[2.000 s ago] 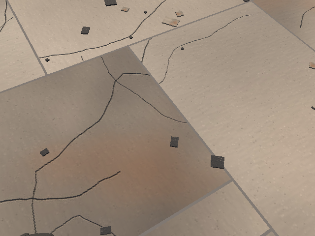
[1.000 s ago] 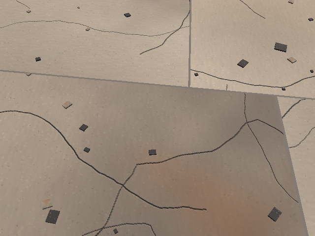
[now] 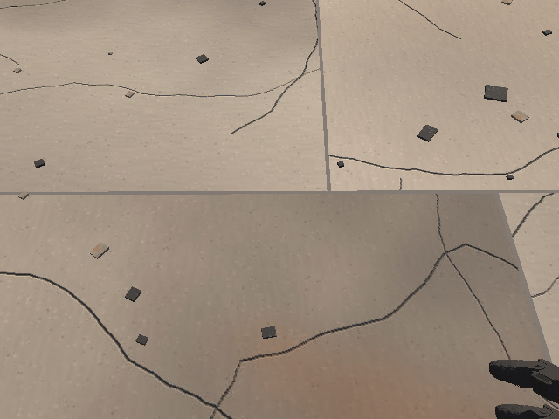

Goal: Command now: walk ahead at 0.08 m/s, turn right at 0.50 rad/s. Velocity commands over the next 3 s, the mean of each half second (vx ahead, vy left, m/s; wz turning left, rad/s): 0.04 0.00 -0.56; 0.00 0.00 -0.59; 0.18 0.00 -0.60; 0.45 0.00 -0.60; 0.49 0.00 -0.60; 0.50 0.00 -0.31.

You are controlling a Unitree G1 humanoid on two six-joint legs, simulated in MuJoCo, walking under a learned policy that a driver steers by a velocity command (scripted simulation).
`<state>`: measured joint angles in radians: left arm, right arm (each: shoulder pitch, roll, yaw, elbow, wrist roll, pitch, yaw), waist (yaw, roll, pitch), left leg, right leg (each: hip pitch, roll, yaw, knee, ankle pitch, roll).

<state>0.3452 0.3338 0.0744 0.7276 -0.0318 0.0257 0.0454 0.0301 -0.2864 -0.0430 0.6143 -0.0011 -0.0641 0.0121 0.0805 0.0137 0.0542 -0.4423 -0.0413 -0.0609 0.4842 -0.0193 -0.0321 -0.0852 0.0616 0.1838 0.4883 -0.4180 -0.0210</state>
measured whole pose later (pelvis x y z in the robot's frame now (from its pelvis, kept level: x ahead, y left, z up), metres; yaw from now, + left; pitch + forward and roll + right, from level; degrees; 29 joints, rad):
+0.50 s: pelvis +0.03 -0.03 +0.00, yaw -17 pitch +0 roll +3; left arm 0.23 0.31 0.06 0.59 0.02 0.04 0.00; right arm 0.10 -0.32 -0.08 0.73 0.00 0.02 -0.02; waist 0.00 0.03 0.07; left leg -0.46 0.04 0.04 0.91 -0.48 -0.04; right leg -0.33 -0.01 0.01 0.62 -0.30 -0.05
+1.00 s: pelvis +0.06 -0.01 +0.01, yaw -35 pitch +1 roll +1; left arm 0.18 0.34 0.07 0.57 -0.02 0.05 0.03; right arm 0.11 -0.30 -0.08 0.74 -0.01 -0.01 0.00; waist 0.02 -0.05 0.04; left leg -0.25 -0.05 -0.05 0.48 -0.24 0.01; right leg -0.41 0.13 0.22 0.79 -0.47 0.01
